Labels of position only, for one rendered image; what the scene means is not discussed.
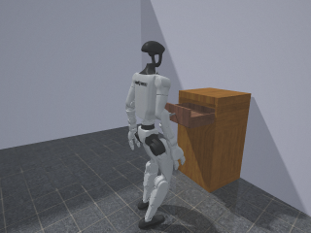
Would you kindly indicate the left robot forearm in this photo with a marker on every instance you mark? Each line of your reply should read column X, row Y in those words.
column 131, row 119

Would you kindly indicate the right robot upper arm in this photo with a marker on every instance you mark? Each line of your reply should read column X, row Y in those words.
column 162, row 85

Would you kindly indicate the robot right hand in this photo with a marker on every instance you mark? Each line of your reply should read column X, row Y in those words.
column 175, row 155

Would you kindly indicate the cabinet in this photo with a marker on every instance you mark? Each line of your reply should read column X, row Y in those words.
column 214, row 152

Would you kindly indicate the left robot upper arm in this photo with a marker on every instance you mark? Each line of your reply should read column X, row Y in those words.
column 130, row 100

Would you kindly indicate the robot right foot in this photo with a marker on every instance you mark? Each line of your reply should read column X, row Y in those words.
column 157, row 219

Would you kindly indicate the right robot shin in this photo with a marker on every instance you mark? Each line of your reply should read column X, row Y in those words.
column 156, row 198

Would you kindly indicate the right robot forearm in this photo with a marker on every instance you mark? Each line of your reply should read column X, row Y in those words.
column 167, row 130

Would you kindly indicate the robot left hand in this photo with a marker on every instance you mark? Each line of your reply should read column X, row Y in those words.
column 131, row 136

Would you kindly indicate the drawer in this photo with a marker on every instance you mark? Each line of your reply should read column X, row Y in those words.
column 190, row 115

